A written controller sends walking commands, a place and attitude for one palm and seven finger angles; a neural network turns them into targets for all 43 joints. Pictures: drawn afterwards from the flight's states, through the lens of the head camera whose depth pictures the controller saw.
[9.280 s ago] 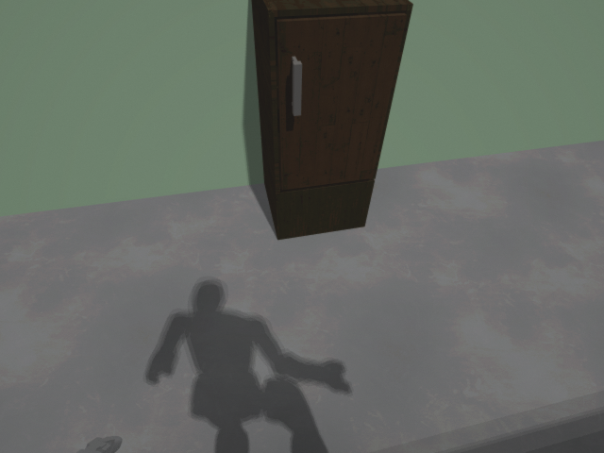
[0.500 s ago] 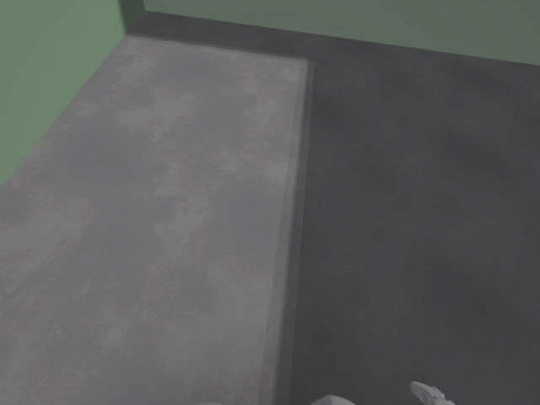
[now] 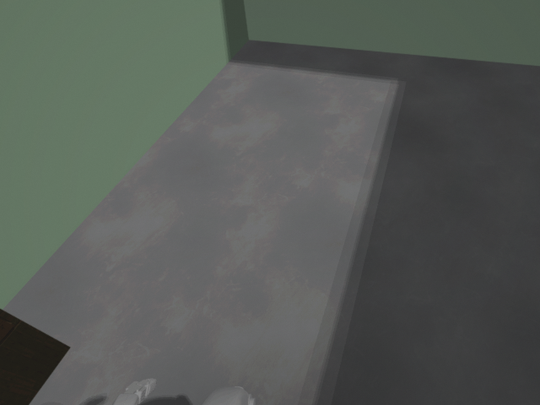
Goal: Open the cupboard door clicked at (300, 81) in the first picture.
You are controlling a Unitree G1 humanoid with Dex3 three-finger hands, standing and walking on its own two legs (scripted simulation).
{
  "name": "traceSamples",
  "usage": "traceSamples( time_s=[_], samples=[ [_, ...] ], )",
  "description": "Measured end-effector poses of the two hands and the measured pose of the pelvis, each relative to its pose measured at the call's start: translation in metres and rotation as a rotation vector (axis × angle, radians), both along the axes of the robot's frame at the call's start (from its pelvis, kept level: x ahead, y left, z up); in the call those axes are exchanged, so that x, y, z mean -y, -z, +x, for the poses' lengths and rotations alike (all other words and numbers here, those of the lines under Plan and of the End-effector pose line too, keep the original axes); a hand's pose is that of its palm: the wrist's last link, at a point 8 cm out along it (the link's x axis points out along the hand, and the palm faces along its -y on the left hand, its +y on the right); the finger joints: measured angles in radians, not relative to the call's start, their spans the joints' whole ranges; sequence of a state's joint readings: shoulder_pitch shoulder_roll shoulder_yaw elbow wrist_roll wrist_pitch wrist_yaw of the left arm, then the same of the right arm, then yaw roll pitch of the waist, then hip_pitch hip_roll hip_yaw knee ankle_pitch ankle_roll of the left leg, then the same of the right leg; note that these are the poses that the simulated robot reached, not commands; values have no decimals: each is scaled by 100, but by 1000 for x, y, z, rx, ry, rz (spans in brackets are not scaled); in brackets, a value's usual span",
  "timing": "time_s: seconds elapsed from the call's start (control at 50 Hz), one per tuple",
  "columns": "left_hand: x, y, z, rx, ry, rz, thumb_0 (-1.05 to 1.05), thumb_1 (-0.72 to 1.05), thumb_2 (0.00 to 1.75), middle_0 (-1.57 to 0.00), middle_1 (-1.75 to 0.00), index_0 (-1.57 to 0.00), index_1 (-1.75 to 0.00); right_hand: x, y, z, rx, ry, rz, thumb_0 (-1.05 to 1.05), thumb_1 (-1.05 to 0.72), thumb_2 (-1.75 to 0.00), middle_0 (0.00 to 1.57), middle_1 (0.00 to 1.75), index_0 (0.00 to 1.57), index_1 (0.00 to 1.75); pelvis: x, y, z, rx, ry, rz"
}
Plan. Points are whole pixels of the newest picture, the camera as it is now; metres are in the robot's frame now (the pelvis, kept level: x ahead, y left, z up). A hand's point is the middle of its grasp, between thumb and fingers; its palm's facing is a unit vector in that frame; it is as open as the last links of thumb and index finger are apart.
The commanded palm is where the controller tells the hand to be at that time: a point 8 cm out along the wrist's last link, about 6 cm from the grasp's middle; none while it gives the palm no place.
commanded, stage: turn to face it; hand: left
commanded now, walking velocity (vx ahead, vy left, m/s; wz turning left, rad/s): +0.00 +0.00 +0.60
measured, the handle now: out of the picture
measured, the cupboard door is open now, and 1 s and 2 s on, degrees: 0 0 0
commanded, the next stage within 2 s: take the last steps up to it in 1.90 s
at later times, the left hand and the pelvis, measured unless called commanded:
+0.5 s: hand out of the picture -0.04 +0.26 -0.18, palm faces +0.35 -0.90 -0.26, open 7.4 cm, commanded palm none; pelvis -0.01 +0.03 -0.01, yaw +18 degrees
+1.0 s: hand out of the picture -0.06 +0.20 -0.15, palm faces +0.57 -0.77 -0.29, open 7.4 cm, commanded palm none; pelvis -0.01 -0.01 +0.00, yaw +37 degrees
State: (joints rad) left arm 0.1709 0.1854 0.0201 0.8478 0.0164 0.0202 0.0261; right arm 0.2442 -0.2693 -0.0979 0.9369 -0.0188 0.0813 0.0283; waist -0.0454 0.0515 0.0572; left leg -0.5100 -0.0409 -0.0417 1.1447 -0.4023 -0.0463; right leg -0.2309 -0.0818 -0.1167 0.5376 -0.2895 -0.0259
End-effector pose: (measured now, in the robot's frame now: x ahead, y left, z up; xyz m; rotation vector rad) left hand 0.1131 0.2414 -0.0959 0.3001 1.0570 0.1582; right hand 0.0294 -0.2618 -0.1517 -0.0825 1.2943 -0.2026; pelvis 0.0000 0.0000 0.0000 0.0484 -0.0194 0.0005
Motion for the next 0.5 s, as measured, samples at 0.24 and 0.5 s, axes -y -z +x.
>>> traceSamples(
  time_s=[0.24,0.5],
  samples=[
    [-16,24,-106,-149,-240,-50,0,90,90,-20,-30,-20,-30,-11,-14,62,-3,-225,-43,1,-91,-89,20,30,20,30,-4,0,-6,-11,-168,-4],
    [-63,47,-172,-197,-452,-92,1,91,90,-20,-29,-20,-30,-86,-38,138,192,-453,-89,1,-91,-89,20,30,20,30,-33,5,-13,-1,-316,-57]
  ],
)
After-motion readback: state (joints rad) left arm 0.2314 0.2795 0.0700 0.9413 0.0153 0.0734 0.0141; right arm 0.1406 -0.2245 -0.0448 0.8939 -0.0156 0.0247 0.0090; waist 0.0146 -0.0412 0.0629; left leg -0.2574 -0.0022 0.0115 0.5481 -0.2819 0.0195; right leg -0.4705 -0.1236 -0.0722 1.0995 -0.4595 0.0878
